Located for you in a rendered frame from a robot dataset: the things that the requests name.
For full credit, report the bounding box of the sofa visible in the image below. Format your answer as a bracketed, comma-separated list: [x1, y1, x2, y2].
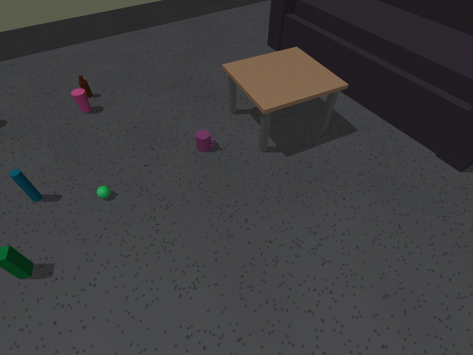
[268, 0, 473, 172]

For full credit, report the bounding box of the coffee table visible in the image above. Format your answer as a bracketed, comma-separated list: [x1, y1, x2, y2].
[222, 47, 349, 152]

